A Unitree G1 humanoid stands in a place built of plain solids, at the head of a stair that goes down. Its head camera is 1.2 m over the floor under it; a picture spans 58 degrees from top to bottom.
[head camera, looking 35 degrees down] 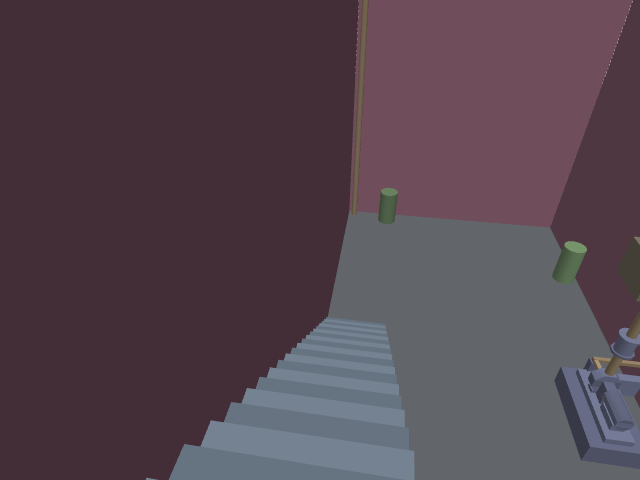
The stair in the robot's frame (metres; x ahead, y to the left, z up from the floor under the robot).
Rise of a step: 0.20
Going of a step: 0.24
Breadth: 1.00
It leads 9 degrees to the right of straight ahead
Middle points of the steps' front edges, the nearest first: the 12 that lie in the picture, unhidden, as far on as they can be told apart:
0.94 0.09 -0.58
1.18 0.05 -0.78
1.41 0.01 -0.97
1.65 -0.02 -1.17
1.89 -0.06 -1.37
2.13 -0.10 -1.56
2.36 -0.14 -1.76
2.60 -0.18 -1.95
2.84 -0.22 -2.15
3.07 -0.25 -2.34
3.31 -0.29 -2.54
3.55 -0.33 -2.73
